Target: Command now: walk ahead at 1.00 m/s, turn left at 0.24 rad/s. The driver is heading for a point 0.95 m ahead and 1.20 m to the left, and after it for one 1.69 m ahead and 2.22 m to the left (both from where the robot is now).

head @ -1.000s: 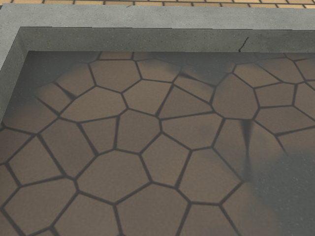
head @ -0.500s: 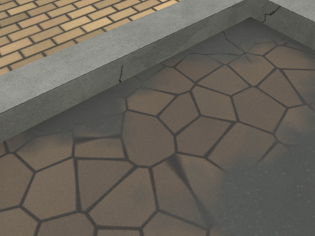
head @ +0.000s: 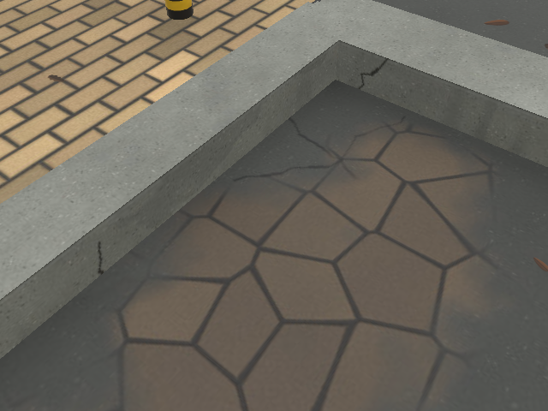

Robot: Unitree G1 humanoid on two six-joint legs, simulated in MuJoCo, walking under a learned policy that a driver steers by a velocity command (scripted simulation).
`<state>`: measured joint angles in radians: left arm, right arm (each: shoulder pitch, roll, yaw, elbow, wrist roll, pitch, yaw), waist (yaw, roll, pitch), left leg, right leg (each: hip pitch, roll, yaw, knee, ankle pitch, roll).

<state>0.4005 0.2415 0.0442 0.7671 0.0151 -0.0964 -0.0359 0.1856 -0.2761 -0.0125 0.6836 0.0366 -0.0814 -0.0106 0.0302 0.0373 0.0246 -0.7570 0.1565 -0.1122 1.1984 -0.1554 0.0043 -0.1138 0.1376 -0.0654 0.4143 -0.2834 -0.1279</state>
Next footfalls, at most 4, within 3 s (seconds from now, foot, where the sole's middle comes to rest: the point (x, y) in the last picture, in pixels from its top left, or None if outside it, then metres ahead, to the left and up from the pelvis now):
0.24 left None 0.46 0.15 -0.77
0.66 right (264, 279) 0.90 0.10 -0.77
1.12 left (156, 271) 0.92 0.41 -0.77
1.44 right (88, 143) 1.27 0.66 -0.59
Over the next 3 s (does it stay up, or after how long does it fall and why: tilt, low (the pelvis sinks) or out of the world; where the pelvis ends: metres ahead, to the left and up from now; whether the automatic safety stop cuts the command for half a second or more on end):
stays up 1.04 1.96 0.18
